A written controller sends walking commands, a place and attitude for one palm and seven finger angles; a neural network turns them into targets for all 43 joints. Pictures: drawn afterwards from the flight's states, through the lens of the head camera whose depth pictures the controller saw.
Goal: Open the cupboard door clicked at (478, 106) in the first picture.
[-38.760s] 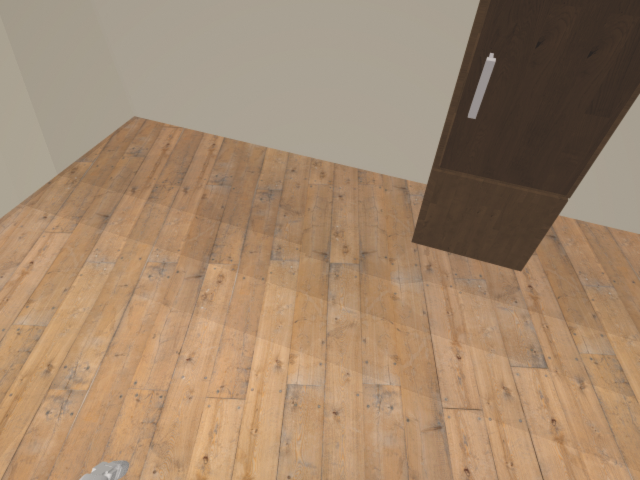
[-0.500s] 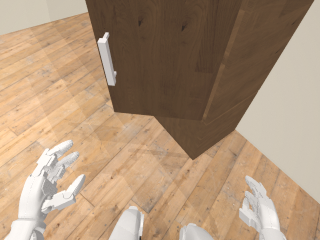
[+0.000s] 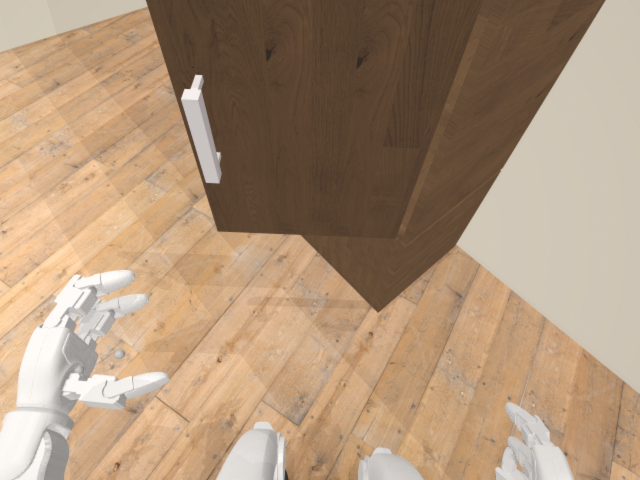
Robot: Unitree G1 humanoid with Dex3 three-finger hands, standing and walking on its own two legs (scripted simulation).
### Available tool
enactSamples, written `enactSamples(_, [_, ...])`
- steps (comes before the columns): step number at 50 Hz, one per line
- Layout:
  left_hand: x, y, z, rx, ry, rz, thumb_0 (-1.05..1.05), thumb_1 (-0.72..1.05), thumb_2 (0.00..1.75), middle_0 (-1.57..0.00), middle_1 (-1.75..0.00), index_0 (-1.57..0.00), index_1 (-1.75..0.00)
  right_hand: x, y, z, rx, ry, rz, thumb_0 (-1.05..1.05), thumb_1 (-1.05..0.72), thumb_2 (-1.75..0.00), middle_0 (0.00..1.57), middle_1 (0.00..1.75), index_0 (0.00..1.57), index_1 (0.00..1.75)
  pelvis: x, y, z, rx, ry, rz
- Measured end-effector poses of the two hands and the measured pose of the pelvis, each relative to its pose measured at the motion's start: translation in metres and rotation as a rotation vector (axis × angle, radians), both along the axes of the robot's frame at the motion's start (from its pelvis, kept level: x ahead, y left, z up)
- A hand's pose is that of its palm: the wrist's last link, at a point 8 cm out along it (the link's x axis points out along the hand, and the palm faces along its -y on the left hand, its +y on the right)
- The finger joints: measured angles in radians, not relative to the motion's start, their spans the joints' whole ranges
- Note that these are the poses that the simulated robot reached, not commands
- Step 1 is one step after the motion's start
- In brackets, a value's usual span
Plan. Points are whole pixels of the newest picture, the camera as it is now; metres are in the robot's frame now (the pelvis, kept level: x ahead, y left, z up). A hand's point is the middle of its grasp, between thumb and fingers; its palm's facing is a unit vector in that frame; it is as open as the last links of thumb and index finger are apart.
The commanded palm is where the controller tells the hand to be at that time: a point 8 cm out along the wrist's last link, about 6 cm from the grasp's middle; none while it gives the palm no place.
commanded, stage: raise the hand with hooked fingers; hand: left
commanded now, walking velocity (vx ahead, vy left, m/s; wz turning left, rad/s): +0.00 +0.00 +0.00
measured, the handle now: (206, 132) +0.59 +0.22 +0.05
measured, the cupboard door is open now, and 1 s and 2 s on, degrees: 48 48 48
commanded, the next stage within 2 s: move the hooked fingers beside the handle in 1.08 s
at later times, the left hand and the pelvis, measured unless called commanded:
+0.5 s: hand (69, 320) +0.27 +0.29 +0.06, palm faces +0.06 -1.00 -0.05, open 13.9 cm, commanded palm +0.25 +0.34 +0.07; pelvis +0.00 +0.02 +0.01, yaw +1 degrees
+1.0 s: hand (92, 305) +0.28 +0.27 +0.07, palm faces +0.06 -1.00 -0.05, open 14.0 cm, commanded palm +0.26 +0.32 +0.07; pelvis +0.00 +0.00 +0.01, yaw +0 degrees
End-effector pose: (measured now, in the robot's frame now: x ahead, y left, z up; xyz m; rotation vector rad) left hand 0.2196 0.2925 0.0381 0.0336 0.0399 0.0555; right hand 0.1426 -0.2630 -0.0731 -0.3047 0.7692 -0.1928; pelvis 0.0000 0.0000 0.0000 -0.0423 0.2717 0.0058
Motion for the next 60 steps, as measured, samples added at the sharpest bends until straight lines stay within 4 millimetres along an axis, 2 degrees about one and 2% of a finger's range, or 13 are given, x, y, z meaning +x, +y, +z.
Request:
enactSamples(9, [0.007,0.023,0.012,0.007,-0.012,0.005,0.0,-0.3,0.38,-0.29,-1.07,-0.28,-1.07,0.03,0.043,0.017,0.034,-0.08,0.097,0.01,-0.9,-0.9,0.2,0.3,0.2,0.3,-0.003,0.015,0.005,-0.02,-0.017,0.014])
enactSamples(13, [0.01,0.033,0.015,0.008,-0.002,0.012,0.0,-0.38,0.35,-0.29,-1.12,-0.29,-1.13,0.034,0.057,0.02,0.049,-0.085,0.124,0.01,-0.9,-0.9,0.21,0.3,0.21,0.3,-0.004,0.019,0.008,-0.025,-0.024,0.019])
enactSamples(17, [0.013,0.043,0.018,0.009,0.0,0.015,0.0,-0.44,0.32,-0.3,-1.16,-0.29,-1.16,0.03,0.063,0.021,0.051,-0.07,0.131,0.01,-0.9,-0.9,0.21,0.3,0.21,0.3,-0.004,0.022,0.01,-0.027,-0.028,0.021])
enactSamples(22, [0.02,0.051,0.021,0.01,0.005,0.01,-0.01,-0.47,0.31,-0.3,-1.18,-0.29,-1.19,0.02,0.058,0.019,0.037,-0.033,0.117,0.01,-0.9,-0.9,0.21,0.3,0.21,0.3,-0.005,0.023,0.012,-0.028,-0.031,0.021])
enactSamples(31, [0.036,0.059,0.03,0.016,-0.004,0.007,-0.01,-0.49,0.3,-0.3,-1.19,-0.3,-1.2,-0.002,0.036,0.018,0.006,0.027,0.062,0.01,-0.9,-0.9,0.21,0.3,0.21,0.3,-0.003,0.019,0.015,-0.023,-0.03,0.014])
enactSamples(37, [0.043,0.052,0.031,0.008,0.0,-0.008,-0.01,-0.49,0.3,-0.3,-1.2,-0.29,-1.2,-0.01,0.023,0.018,0.004,0.04,0.037,0.01,-0.9,-0.9,0.21,0.3,0.21,0.3,-0.001,0.014,0.016,-0.018,-0.025,0.009])
enactSamples(60, [0.04,0.023,0.033,0.012,-0.015,0.011,-0.01,-0.49,0.3,-0.3,-1.2,-0.3,-1.2,0.009,0.01,0.008,0.054,0.004,0.052,0.01,-0.9,-0.9,0.21,0.3,0.21,0.3,0.002,-0.011,0.012,0.002,-0.026,0.006])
